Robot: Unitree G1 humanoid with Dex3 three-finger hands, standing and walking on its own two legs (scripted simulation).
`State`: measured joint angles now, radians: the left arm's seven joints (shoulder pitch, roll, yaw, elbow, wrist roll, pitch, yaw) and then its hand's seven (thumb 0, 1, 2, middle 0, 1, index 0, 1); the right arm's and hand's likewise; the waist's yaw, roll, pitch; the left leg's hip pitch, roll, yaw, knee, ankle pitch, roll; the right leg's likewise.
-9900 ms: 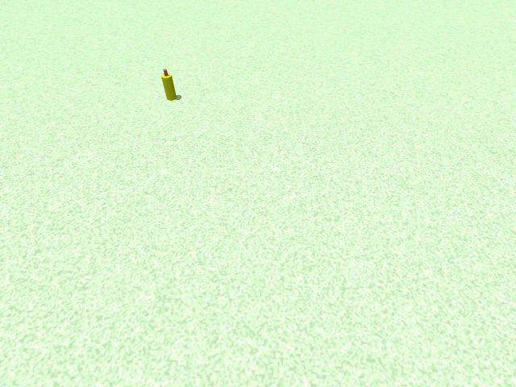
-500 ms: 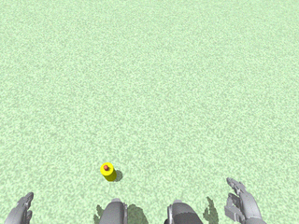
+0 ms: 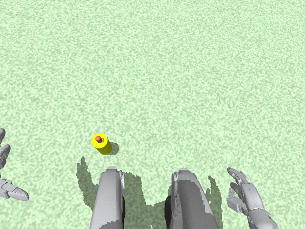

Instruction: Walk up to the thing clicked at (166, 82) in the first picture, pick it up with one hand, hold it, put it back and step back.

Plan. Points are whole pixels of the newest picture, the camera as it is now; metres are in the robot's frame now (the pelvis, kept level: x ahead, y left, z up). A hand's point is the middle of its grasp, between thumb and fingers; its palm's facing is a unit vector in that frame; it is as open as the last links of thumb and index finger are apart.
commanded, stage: go down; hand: left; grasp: from the side
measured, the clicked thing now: (101, 143) +0.42 +0.21 -0.45
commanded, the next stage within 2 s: approach in 1.82 s
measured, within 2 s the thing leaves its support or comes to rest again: neither
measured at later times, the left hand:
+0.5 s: hand (16, 151) +0.32 +0.38 -0.12, palm faces +0.16 -0.97 -0.16, open 17.4 cm
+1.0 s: hand (17, 146) +0.34 +0.39 -0.15, palm faces +0.16 -0.98 -0.13, open 17.4 cm
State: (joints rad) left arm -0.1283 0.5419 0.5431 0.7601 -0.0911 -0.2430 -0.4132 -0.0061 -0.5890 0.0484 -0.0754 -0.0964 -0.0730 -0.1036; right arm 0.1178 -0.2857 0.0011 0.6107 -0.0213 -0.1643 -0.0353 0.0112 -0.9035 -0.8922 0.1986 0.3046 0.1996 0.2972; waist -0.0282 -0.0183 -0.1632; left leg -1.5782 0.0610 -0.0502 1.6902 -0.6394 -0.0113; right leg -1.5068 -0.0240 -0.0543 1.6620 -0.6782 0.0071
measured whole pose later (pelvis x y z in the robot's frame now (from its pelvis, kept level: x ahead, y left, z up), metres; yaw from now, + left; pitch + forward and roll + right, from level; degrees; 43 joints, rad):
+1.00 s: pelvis -0.04 +0.00 -0.14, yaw -3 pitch +32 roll -6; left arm -0.48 0.82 0.78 1.00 -0.16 -0.33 -0.67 -0.01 -0.52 0.06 -0.05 -0.05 -0.04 -0.06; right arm 0.10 -0.34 0.07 0.69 -0.04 -0.18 -0.04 0.01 -0.92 -0.90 0.20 0.30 0.20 0.30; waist -0.05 -0.03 -0.12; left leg -2.06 0.06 -0.11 2.15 -0.66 -0.02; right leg -1.97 -0.01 -0.08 2.11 -0.71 0.00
